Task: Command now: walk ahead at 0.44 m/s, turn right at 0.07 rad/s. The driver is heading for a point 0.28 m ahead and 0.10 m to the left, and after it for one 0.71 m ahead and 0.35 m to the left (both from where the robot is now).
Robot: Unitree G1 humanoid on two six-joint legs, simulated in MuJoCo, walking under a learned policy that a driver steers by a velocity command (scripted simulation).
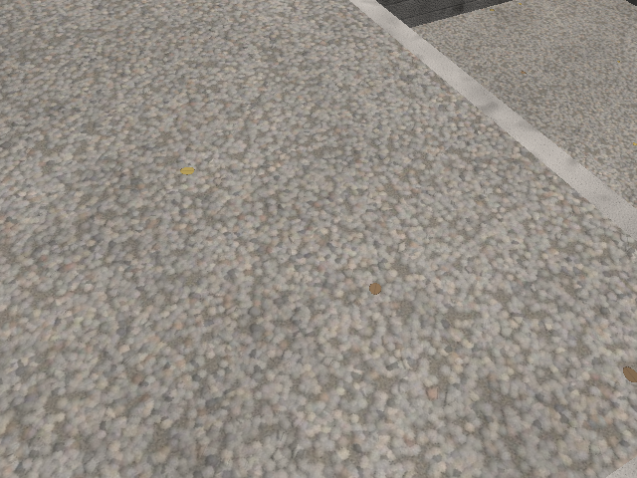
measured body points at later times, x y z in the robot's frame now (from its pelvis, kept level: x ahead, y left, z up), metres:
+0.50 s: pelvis +0.26 -0.04 +0.00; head +0.29 -0.04 +0.44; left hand +0.40 +0.24 -0.09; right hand +0.34 -0.32 -0.13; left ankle +0.14 +0.09 -0.65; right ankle +0.33 -0.14 -0.74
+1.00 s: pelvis +0.51 +0.09 -0.01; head +0.54 +0.12 +0.44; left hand +0.49 +0.39 -0.13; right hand +0.76 -0.10 -0.10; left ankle +0.54 +0.18 -0.74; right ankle +0.47 -0.11 -0.64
